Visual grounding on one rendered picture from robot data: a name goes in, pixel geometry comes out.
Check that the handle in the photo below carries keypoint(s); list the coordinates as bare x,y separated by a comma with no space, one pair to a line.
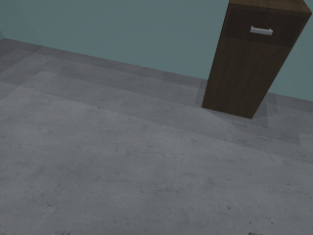
261,30

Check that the cabinet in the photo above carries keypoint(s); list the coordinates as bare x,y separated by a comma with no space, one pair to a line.
242,71

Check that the drawer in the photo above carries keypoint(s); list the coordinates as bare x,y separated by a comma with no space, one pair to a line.
284,26

